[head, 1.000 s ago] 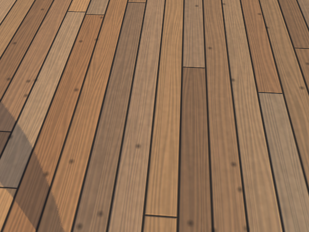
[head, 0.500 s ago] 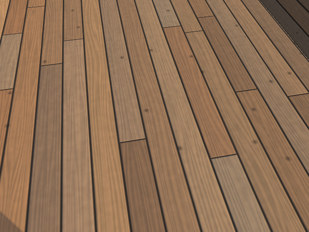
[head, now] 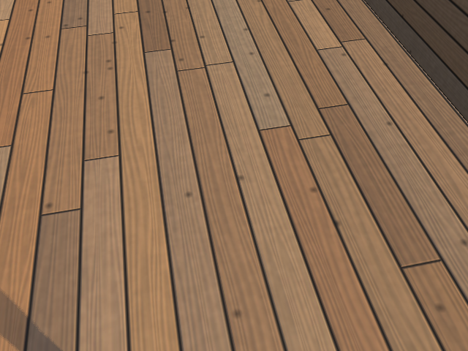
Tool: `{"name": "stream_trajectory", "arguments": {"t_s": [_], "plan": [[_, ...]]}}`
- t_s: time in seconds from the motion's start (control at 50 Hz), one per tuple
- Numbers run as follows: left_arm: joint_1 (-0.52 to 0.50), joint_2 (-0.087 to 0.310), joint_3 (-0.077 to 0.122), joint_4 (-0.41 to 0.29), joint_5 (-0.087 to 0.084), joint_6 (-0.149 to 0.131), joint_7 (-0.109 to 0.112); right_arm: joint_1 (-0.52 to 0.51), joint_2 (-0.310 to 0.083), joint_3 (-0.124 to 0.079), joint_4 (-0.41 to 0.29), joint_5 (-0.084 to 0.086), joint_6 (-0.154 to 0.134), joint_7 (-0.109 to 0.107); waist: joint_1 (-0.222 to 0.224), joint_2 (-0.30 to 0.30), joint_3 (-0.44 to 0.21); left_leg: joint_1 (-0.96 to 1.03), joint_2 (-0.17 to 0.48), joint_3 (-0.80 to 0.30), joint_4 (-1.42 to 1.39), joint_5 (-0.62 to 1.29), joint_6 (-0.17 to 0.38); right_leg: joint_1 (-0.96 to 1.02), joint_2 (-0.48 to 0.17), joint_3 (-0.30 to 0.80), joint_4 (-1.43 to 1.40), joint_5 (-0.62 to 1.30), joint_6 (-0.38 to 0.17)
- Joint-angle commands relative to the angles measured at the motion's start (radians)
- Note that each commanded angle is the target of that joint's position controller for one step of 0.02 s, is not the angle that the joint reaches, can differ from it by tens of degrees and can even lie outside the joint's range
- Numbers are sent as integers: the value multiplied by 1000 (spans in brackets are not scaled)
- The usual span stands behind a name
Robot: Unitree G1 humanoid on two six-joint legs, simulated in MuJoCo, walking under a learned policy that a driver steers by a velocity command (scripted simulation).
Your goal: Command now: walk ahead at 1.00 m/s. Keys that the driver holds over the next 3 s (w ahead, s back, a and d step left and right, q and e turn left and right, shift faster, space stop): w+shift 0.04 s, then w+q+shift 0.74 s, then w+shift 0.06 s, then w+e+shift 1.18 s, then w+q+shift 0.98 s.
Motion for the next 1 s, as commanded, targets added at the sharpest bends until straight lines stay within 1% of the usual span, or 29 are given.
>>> {"name": "stream_trajectory", "arguments": {"t_s": [0.02,0.06,0.12,0.16,0.18,0.2,0.22,0.24,0.26,0.28,0.3,0.34,0.38,0.46,0.54,0.58,0.62,0.64,0.66,0.68,0.7,0.72,0.74,0.76,0.82,0.86,0.92,0.96,1.0], "plan": [[-120,34,-14,-109,4,-7,-20,-58,-79,-11,-60,13,-43,8,48,48,173,-204,208,-164,-313,195,117,-20,-48,-67,-272,189,25],[-212,13,-27,-132,-9,-18,-35,-11,-95,-15,-47,29,-55,7,11,25,167,-238,203,-133,-387,325,106,154,-5,-133,-476,357,16],[-228,54,-14,-146,-14,-20,-20,25,-156,-24,-30,30,-51,1,13,44,122,-15,247,-144,-335,670,94,207,47,-135,-594,408,1],[-117,119,13,-121,-1,-23,4,28,-213,-35,-27,15,-36,-10,73,90,-12,122,266,-155,-109,1016,64,350,118,-125,-602,246,-16],[56,156,34,-70,-3,-25,20,13,-236,-40,-26,1,-22,-18,155,116,-109,102,260,-159,110,1040,51,529,140,-108,-590,139,-21],[254,194,55,-13,0,-24,38,-19,-231,-41,-34,-6,-13,-23,256,112,-191,-24,223,-151,381,875,42,747,84,-74,-593,84,-19],[420,284,84,10,25,-26,59,-3,-111,-18,-65,-20,-16,-22,271,-26,-329,-215,157,-134,765,415,48,955,-165,184,-565,-241,-20],[363,326,96,0,40,-24,48,144,15,7,-110,59,-18,-10,130,-342,-501,-500,30,-167,1101,-184,24,1121,-403,750,-816,-497,-117],[256,242,94,-18,23,-20,38,25,-90,-9,-115,46,-10,-23,133,-170,-364,-613,104,-184,1132,-95,43,1007,-344,709,-894,-535,-97],[181,152,74,-17,16,-29,36,-75,-104,-16,-124,36,-3,-19,124,-60,-192,-645,152,-173,1074,-3,40,853,-304,505,-879,-395,-82],[165,115,70,2,19,-35,34,-108,-84,-13,-127,29,6,-11,102,9,-100,-617,183,-166,1032,18,35,721,-271,372,-899,-205,-69],[185,69,56,45,5,-48,38,-112,-34,-10,-139,-2,41,11,45,-27,-32,-560,225,-161,990,20,20,566,-224,178,-934,-57,-39],[195,39,51,80,-24,-63,32,-172,2,-5,-176,-5,74,27,16,-33,21,-609,253,-146,963,40,10,532,-190,29,-979,27,-5],[170,39,51,94,-21,-84,27,-350,8,14,-267,-4,87,52,-5,-39,105,-626,233,-47,757,253,8,459,-99,-236,-1042,272,26],[223,117,62,106,-26,-84,47,-469,-23,22,-310,-2,77,75,-3,7,134,-496,149,92,430,380,63,561,-95,-358,-1047,692,60],[253,173,74,95,-27,-61,65,-407,-59,13,-287,2,72,70,-44,-36,67,-401,67,143,394,322,89,686,-115,-371,-894,1115,75],[201,235,94,63,-16,-22,80,-161,-126,-16,-223,5,73,54,-181,-89,-70,-136,10,126,410,196,127,685,-156,-347,-560,1324,66],[159,244,99,42,-7,-3,77,44,-170,-45,-161,5,73,37,-265,-76,-154,77,-1,66,386,105,162,595,-168,-312,-274,1229,44],[144,215,100,44,-2,6,60,106,-207,-74,-127,13,76,11,-265,26,-143,222,30,-40,307,33,200,417,-58,-304,101,603,53],[139,47,57,-8,17,-10,47,8,-274,-87,-132,20,86,-1,-131,264,-36,254,165,-317,328,216,244,68,107,-244,476,-283,78],[163,69,50,-139,-13,-37,44,-38,-352,-103,-181,-7,98,0,-68,292,-242,474,319,-823,57,-53,438,-204,144,-28,575,-297,99],[96,117,46,-139,-2,-65,45,-53,-297,-100,-202,-11,95,-8,-79,90,-160,404,368,-943,-114,-227,400,-275,78,41,488,-221,89],[65,138,48,-130,-6,-74,44,-79,-231,-87,-188,-8,86,-13,-37,-41,-32,239,344,-873,-138,-191,351,-242,39,43,374,-150,91],[44,125,44,-128,8,-67,47,-107,-206,-78,-178,-2,72,-17,11,-92,23,94,298,-778,-130,-69,322,-171,11,42,296,-149,105],[73,88,30,-123,33,-3,36,-146,-150,-50,-185,11,23,-24,88,-101,62,-195,198,-548,-147,92,282,4,-59,18,75,-161,152],[-33,51,13,-168,26,4,22,-124,-148,-49,-174,12,-2,-19,60,-67,97,-271,139,-424,-193,195,251,43,-70,-41,-138,-13,150],[-161,8,-7,-195,-13,-6,1,-39,-128,-46,-148,31,-26,2,-38,-6,98,-226,98,-277,-252,395,155,167,-33,-121,-467,364,78],[-205,25,0,-199,-28,-6,-1,6,-141,-45,-129,29,-36,5,-75,29,91,-63,141,-247,-292,518,111,154,-3,-148,-567,463,26],[-207,62,15,-195,-25,-10,2,14,-166,-46,-114,12,-38,-5,-67,50,65,129,179,-186,-246,776,74,133,44,-170,-630,405,-17]]}}
Next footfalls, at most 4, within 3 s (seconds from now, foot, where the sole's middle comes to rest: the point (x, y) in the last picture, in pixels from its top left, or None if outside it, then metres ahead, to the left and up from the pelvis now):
0.20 right None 0.45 -0.13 -0.78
0.66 left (200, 259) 0.82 0.13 -0.78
1.10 right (166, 160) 1.27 0.27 -0.78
1.52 left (91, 114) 1.57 0.62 -0.78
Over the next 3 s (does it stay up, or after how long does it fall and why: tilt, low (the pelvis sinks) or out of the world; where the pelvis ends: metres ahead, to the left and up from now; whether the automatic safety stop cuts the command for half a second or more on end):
stays up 2.81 0.40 0.00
